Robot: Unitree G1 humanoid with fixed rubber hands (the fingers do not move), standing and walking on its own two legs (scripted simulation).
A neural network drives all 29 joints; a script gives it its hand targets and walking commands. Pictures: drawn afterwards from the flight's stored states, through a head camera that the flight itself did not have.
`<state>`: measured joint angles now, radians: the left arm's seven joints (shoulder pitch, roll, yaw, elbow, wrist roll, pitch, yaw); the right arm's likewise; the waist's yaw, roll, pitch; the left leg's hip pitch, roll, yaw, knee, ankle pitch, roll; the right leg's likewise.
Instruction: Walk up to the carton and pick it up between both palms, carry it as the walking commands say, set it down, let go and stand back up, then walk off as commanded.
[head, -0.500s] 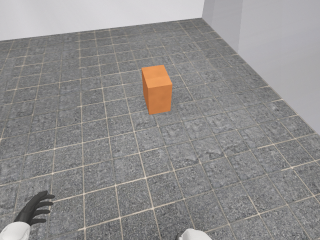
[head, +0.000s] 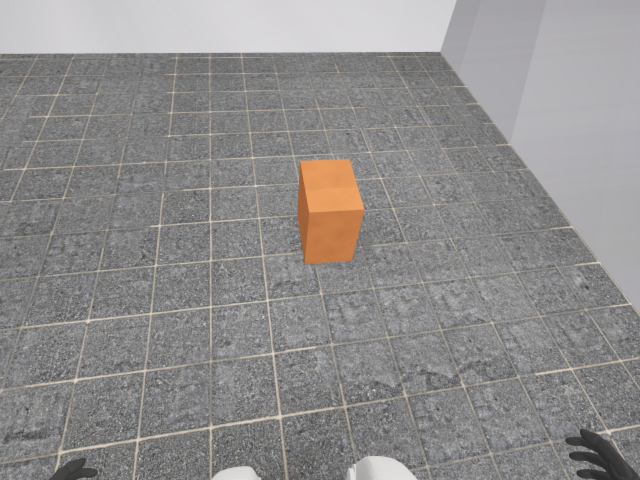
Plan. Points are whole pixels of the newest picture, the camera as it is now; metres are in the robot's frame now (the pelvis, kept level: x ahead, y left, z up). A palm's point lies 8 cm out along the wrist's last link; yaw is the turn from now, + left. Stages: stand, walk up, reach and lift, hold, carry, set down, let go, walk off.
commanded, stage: walk up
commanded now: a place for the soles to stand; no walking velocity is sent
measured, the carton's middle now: (326, 212) +1.08 -0.05 -0.61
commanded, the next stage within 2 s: none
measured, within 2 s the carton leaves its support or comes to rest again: neither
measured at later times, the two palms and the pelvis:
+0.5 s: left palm (131, 353) +0.27 +0.27 -0.05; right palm (593, 367) +0.29 -0.41 -0.08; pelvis +0.20 -0.09 +0.01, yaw +2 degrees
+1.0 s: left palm (217, 232) +0.50 +0.19 -0.06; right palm (602, 282) +0.45 -0.51 -0.08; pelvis +0.39 -0.15 -0.01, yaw +3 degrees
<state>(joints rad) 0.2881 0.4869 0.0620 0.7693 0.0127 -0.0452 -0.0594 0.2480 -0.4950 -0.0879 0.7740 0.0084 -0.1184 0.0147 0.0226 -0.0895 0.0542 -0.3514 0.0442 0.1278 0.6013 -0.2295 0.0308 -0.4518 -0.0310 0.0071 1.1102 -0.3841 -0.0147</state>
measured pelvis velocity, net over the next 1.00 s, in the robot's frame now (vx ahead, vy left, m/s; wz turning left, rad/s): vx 0.39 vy -0.15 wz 0.04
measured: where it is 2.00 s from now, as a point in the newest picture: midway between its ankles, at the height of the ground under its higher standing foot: (356, 357)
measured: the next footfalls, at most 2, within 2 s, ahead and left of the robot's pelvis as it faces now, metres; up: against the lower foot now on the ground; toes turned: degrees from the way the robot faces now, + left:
right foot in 0.24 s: +0.25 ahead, -0.19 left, +0.00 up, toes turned -5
left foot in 0.60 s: +0.38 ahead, +0.03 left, +0.00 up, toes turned +8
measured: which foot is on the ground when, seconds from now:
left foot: down 0.00-0.26, up 0.28-0.58, down 0.60-0.92, up 0.94-1.00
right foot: up 0.00-0.22, down 0.24-0.60, up 0.62-0.90, down 0.92-1.00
